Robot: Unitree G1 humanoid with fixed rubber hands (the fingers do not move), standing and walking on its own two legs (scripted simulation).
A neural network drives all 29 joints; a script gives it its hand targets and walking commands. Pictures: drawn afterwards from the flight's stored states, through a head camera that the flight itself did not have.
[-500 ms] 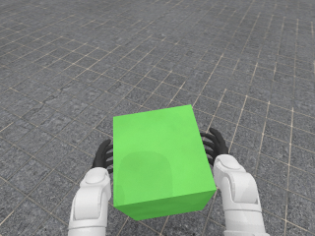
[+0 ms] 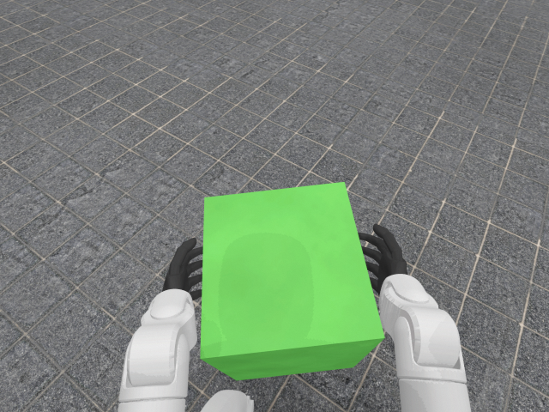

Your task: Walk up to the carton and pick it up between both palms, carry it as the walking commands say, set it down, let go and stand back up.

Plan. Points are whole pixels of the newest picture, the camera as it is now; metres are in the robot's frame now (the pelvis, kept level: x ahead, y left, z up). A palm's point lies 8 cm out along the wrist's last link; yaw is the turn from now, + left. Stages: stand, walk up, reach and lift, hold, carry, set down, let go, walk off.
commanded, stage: carry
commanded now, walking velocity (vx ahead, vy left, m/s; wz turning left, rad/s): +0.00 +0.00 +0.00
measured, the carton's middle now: (285, 290) +0.31 +0.00 -0.03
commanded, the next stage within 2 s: none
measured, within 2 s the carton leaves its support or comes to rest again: neither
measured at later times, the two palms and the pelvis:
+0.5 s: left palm (247, 85) +0.74 +0.09 +0.04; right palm (381, 101) +0.71 -0.20 +0.04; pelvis +0.45 -0.02 +0.00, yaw -1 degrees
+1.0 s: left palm (266, 0) +1.12 +0.06 +0.07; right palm (368, 22) +1.05 -0.22 +0.05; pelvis +0.81 -0.02 +0.01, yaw -3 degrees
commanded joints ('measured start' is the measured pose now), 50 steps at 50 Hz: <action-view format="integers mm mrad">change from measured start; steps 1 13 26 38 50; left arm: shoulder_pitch -484 -424 -410 -729 -358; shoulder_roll -701 -747 -802 -788 -819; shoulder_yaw -590 -510 -498 -611 -450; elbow -249 -43 -101 -128 12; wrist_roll -273 -242 -181 -363 -176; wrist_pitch -1 -23 20 36 28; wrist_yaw -176 -218 -170 -252 -186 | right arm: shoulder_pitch -243 -399 -491 -349 -637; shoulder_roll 735 788 787 784 790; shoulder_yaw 577 605 681 452 772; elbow -29 -103 -97 37 -230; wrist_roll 181 165 316 81 346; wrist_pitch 6 -45 35 -11 61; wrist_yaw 184 186 254 179 241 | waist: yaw -36 -71 12 -73 36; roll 41 57 14 229 -404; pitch -488 -325 -297 -387 -448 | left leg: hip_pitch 306 1036 -182 944 -195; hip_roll -57 298 21 382 -18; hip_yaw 198 -324 -72 -398 8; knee -772 -752 -15 -774 -66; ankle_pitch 626 1833 66 1970 3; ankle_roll -7 208 -12 289 -56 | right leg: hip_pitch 258 -803 402 -587 697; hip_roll -87 -6 -324 16 -361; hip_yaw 127 99 559 200 556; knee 15 420 -222 401 -173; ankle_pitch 1668 73 1760 45 2225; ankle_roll -34 39 -281 66 -314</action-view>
